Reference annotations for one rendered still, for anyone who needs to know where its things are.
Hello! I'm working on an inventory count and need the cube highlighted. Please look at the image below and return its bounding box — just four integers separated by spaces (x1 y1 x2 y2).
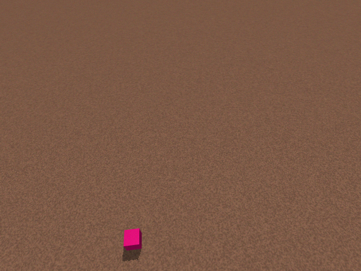
124 229 142 251

